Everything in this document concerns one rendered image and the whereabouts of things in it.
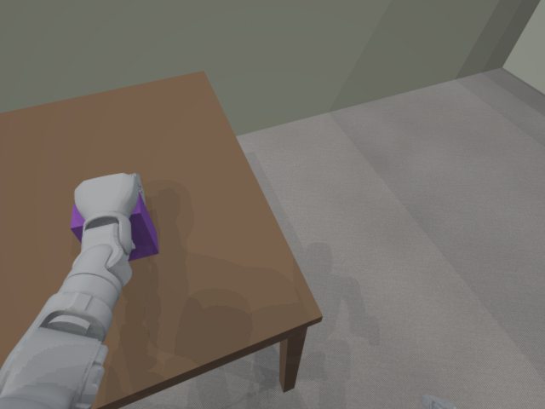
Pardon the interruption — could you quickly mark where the left robot upper arm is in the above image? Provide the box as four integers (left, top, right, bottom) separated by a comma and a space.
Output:
0, 327, 108, 409

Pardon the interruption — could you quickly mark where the left robot hand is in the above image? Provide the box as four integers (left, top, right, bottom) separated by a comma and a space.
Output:
74, 173, 146, 250

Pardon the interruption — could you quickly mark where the sponge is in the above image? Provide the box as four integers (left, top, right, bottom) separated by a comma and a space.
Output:
71, 192, 158, 261

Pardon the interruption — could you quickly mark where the robot left forearm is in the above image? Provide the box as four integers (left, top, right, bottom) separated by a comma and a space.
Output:
0, 211, 132, 394

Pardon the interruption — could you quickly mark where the table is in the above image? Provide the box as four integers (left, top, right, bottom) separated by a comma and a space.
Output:
0, 71, 323, 409

